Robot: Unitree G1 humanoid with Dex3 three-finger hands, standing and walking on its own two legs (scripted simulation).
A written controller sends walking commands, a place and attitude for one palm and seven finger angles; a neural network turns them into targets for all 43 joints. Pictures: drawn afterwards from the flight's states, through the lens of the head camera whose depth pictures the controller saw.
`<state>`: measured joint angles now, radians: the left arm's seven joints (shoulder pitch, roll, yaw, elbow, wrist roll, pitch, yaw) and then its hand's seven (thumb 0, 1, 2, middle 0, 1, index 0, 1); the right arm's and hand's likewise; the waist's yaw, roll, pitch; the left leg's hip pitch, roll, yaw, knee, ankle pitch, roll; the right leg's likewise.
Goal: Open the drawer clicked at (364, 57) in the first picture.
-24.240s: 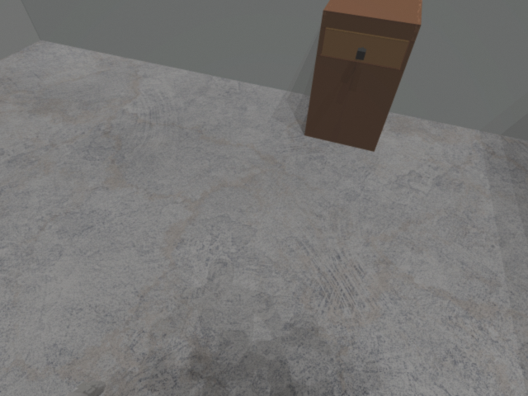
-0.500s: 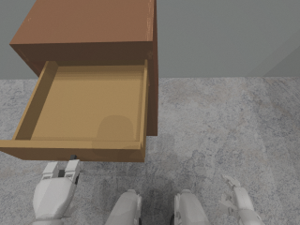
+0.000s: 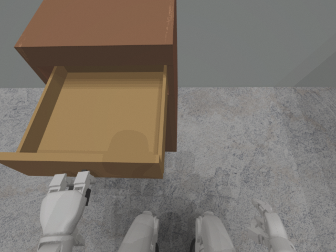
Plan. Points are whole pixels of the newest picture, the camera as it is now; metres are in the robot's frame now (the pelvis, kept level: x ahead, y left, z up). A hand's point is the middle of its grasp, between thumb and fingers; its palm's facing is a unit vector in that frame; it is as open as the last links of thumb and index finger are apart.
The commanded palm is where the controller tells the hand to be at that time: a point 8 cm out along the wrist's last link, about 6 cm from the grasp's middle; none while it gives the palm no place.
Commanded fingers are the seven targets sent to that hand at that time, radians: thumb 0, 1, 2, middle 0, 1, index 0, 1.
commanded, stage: lift the hand off the handle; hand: left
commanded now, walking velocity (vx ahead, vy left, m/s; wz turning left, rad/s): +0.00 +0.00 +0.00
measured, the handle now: (80, 187) +0.26 +0.24 -0.04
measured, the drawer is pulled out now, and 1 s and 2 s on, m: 0.30 0.30 0.30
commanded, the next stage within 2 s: none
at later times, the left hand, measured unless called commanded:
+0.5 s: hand (67, 205) +0.22 +0.25 -0.01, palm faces -0.06 -0.08 -0.99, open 13.8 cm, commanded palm +0.20 +0.24 +0.04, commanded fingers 0.00 -0.50 0.30 -0.30 -1.20 -0.30 -1.20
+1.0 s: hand (60, 205) +0.21 +0.24 +0.02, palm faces -0.06 -0.10 -0.99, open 13.8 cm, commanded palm +0.20 +0.24 +0.07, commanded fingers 0.00 -0.50 0.30 -0.30 -1.20 -0.30 -1.20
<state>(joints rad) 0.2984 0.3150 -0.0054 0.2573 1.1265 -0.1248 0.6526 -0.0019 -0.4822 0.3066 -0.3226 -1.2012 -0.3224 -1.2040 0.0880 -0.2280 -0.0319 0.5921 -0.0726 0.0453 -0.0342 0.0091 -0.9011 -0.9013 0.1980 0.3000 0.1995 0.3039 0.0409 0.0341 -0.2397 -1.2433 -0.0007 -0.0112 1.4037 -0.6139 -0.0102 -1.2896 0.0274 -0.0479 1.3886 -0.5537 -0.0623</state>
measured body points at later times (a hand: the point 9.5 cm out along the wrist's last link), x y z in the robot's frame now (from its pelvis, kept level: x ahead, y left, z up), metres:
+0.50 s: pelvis +0.01 +0.01 +0.03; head +0.11 -0.01 +0.47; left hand +0.22 +0.25 +0.04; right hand +0.21 -0.23 -0.08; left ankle +0.02 +0.13 -0.59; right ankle +0.05 -0.09 -0.59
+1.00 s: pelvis +0.03 +0.01 +0.06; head +0.10 -0.01 +0.50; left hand +0.21 +0.24 +0.08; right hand +0.23 -0.22 -0.05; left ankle +0.02 +0.13 -0.59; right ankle +0.05 -0.09 -0.59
